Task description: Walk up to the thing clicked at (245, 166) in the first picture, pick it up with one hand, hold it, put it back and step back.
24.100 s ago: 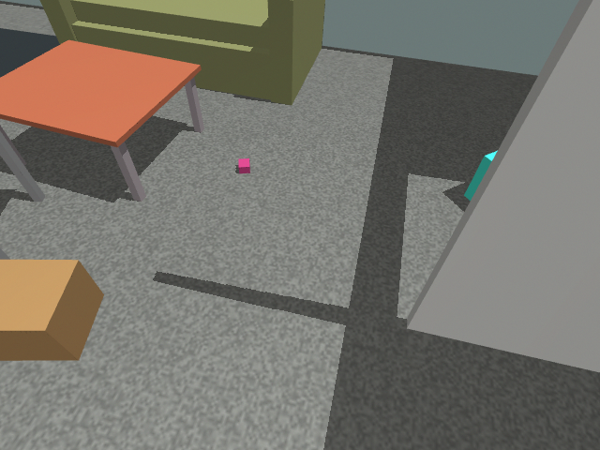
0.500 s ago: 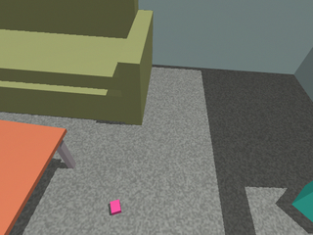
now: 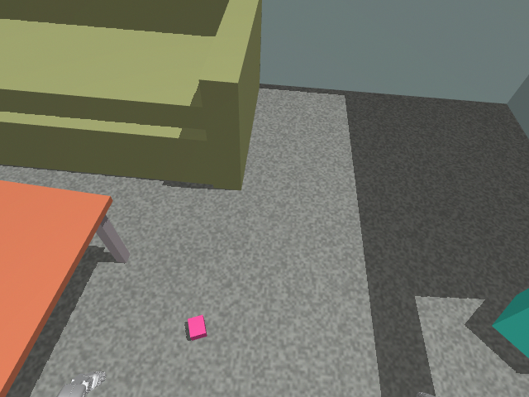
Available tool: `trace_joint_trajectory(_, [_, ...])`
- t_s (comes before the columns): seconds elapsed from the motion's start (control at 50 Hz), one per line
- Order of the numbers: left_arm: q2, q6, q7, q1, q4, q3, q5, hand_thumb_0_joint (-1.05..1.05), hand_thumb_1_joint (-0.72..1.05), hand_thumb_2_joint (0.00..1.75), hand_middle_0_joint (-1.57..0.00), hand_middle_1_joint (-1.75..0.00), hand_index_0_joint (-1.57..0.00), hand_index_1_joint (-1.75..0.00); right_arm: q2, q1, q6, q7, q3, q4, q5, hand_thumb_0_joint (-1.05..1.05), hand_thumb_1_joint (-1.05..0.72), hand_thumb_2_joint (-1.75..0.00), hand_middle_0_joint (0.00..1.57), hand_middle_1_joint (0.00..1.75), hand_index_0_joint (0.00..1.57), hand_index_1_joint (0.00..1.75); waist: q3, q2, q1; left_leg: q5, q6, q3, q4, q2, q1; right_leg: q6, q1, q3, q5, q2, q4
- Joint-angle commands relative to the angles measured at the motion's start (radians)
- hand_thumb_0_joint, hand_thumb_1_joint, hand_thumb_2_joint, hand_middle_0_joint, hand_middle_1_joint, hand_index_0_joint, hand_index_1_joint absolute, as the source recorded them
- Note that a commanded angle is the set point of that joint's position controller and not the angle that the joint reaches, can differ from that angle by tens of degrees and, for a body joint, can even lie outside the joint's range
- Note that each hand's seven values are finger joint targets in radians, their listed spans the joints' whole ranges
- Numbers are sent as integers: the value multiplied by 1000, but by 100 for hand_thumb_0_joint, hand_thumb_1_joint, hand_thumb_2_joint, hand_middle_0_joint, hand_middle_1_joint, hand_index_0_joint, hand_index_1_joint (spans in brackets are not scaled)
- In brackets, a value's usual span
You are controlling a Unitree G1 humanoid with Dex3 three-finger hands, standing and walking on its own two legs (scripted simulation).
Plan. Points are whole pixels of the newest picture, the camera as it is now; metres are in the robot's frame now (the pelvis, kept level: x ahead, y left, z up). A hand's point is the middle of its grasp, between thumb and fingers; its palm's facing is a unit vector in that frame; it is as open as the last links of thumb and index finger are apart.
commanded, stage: rise first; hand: left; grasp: from above
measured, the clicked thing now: (197, 327) +0.42 +0.22 -0.76
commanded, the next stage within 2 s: none
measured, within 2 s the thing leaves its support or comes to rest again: neither
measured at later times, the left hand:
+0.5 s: hand out of the picture +0.13 +0.26 -0.22, palm faces -0.14 -0.88 -0.45, open 13.7 cm
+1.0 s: hand (128, 383) +0.20 +0.30 -0.38, palm faces -0.40 -0.51 -0.76, open 13.7 cm
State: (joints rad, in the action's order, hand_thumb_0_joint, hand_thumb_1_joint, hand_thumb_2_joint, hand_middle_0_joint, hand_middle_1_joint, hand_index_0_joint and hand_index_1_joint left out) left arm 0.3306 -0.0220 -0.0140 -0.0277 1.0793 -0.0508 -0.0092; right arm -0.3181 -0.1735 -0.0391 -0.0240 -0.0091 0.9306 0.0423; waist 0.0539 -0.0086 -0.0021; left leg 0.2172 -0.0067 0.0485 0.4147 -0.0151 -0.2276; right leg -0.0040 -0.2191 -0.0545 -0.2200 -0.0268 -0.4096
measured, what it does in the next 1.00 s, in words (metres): lowers itself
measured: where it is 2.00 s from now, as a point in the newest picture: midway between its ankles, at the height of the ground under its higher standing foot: outside the picture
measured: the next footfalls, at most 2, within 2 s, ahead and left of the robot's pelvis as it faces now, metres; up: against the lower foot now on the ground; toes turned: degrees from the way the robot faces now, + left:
none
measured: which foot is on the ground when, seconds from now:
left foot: down 0.00-1.00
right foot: down 0.00-1.00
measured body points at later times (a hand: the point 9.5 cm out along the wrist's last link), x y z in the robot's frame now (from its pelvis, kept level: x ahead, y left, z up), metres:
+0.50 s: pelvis -0.01 +0.01 -0.07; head +0.08 +0.02 +0.37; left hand +0.13 +0.31 -0.19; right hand +0.14 -0.25 -0.17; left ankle +0.00 +0.11 -0.74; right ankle +0.00 -0.12 -0.74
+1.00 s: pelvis -0.05 +0.00 -0.23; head +0.13 +0.01 +0.18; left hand +0.21 +0.32 -0.34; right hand +0.15 -0.27 -0.35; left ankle +0.00 +0.11 -0.74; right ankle -0.01 -0.12 -0.74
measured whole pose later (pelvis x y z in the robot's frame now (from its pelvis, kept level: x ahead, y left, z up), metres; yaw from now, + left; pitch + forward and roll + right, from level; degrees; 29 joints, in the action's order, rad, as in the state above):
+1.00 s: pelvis -0.05 +0.00 -0.23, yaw -1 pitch +32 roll -2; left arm 0.44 -0.04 -0.18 0.15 0.75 -0.13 0.67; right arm -0.30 -0.07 -0.19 0.03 0.05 0.63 0.00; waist -0.19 0.00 -0.02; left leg 0.67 -0.01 0.01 1.72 -0.04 -1.62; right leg 0.01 -1.59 -0.05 -0.67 -0.05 -1.70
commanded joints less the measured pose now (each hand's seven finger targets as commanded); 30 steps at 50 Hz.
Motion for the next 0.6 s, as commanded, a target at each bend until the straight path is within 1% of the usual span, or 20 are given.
trace_joint_trajectory(0.0, [292,-31,18,145,-81,-144,78,0,26,86,-17,-86,-20,-83,-133,-75,-27,-23,80,-164,-10,0,-94,-91,20,30,20,30,-249,21,-13,-159,-11,-3,97,26,-54,23,-55,24,181,13,-88])
trace_joint_trajectory(0.02, [250,-18,32,30,-33,-142,109,0,18,85,-17,-92,-21,-87,-126,-108,-28,-15,89,-172,-21,0,-97,-91,20,30,20,30,-275,8,-5,-178,-9,-5,139,30,-87,23,-62,25,198,13,-126])
trace_joint_trajectory(0.04, [240,-9,39,-43,-35,-150,127,0,10,87,-13,-95,-17,-91,-125,-113,-29,-10,97,-191,-22,0,-92,-90,20,30,20,30,-317,23,25,-212,-4,-8,161,33,-105,27,-54,23,223,14,-155])
trace_joint_trajectory(0.06, [254,-5,37,-39,-122,-168,138,0,2,90,-13,-96,-15,-93,-122,-109,-31,-9,102,-225,-21,0,-94,-91,20,30,20,30,-369,68,42,-245,4,-5,163,37,-81,30,-35,25,242,16,-164])
trace_joint_trajectory(0.08, [236,13,32,-59,-130,-161,152,0,-6,90,-12,-99,-15,-96,-118,-95,-31,-9,103,-253,-18,0,-93,-90,20,30,20,30,-359,76,42,-237,7,-8,159,36,-82,31,-45,21,218,21,-158])
trace_joint_trajectory(0.1, [211,32,24,-29,-145,-141,161,0,-14,92,-11,-100,-14,-97,-112,-82,-31,-8,99,-273,-18,0,-93,-90,20,30,20,30,-313,71,30,-212,10,-11,166,33,-124,32,-85,19,183,24,-159])
trace_joint_trajectory(0.12, [205,53,16,-12,-178,-134,174,0,-22,93,-10,-101,-12,-99,-108,-66,-30,-6,95,-296,-13,0,-91,-90,20,30,20,30,-295,80,34,-185,12,-15,164,32,-139,34,-101,14,154,26,-158])
trace_joint_trajectory(0.14, [198,73,9,22,-197,-126,183,0,-30,93,-13,-99,-15,-98,-106,-55,-31,-3,97,-317,-13,0,-93,-91,20,30,20,30,-272,63,16,-155,8,-20,179,27,-168,32,-139,12,126,27,-163])
trace_joint_trajectory(0.18, [178,102,-3,33,-202,-112,193,0,-46,93,-15,-99,-15,-99,-105,-38,-40,3,97,-352,-12,0,-93,-91,20,30,20,30,-237,19,0,-88,5,-27,215,17,-223,32,-210,1,49,36,-202])
trace_joint_trajectory(0.2, [176,108,-8,18,-216,-117,197,0,-48,94,-14,-98,-14,-99,-102,-42,-47,4,98,-357,-15,0,-89,-90,20,30,20,30,-233,25,5,-67,5,-31,242,15,-254,32,-247,0,26,37,-226])
trace_joint_trajectory(0.22, [161,111,-11,10,-229,-117,197,0,-49,93,-12,-101,-13,-101,-102,-57,-55,6,101,-366,-17,0,-88,-90,20,30,20,30,-239,20,-5,-45,6,-30,264,12,-269,32,-275,0,2,40,-252])
trace_joint_trajectory(0.28, [168,98,-19,5,-320,-142,209,0,-50,93,-10,-104,-11,-103,-97,-73,-82,10,103,-383,-23,0,-88,-89,20,30,20,30,-276,33,-5,-7,8,-46,340,0,-325,33,-358,-3,-38,42,-340])
trace_joint_trajectory(0.34, [188,80,-25,-30,-450,-156,227,0,-52,95,-8,-106,-9,-105,-88,-69,-106,2,106,-415,-26,0,-87,-89,20,30,20,30,-358,56,-8,-13,6,-51,408,-2,-343,32,-415,6,-35,38,-417])
trace_joint_trajectory(0.36, [172,81,-25,-54,-456,-146,235,0,-52,95,-8,-107,-8,-106,-84,-64,-113,-1,104,-417,-29,0,-87,-89,20,30,20,30,-342,56,-14,-5,6,-51,429,-2,-371,31,-446,9,-40,38,-439])
trace_joint_trajectory(0.4, [206,85,-30,-82,-529,-170,260,0,-56,97,-8,-107,-8,-107,-84,-62,-122,-7,107,-423,-33,0,-89,-90,20,30,20,30,-387,92,-6,-24,9,-53,467,-3,-382,32,-472,12,-29,35,-482])
trace_joint_trajectory(0.46, [176,110,-31,-149,-587,-153,279,0,-55,96,-8,-108,-9,-108,-77,-63,-129,-11,108,-438,-33,0,-89,-90,20,30,20,30,-406,81,-12,-30,4,-55,508,-3,-411,29,-499,18,-23,32,-508])
trace_joint_trajectory(0.5, [184,128,-35,-165,-632,-163,285,0,-55,96,-7,-109,-8,-108,-77,-56,-136,-14,106,-446,-33,0,-89,-90,20,30,20,30,-414,85,-10,-20,4,-60,528,-5,-434,30,-524,19,-35,31,-530])
trace_joint_trajectory(0.52, [170,137,-36,-184,-636,-149,293,0,-55,95,-8,-109,-8,-108,-74,-51,-140,-15,105,-449,-32,0,-90,-90,20,30,20,30,-420,79,-18,-25,1,-59,544,-4,-443,30,-530,20,-31,31,-537])
trace_joint_trajectory(0.56, [184,151,-38,-189,-671,-154,301,0,-52,94,-6,-111,-7,-109,-79,-47,-148,-15,106,-452,-32,0,-87,-89,20,30,20,30,-426,78,-16,-36,2,-65,574,-6,-470,30,-559,18,-31,30,-568])
trace_joint_trajectory(0.58, [172,155,-37,-155,-678,-133,308,0,-53,94,-6,-110,-7,-109,-76,-44,-152,-17,103,-456,-33,0,-88,-89,20,30,20,30,-416,74,-36,-18,0,-63,595,-6,-495,27,-588,20,-39,29,-579])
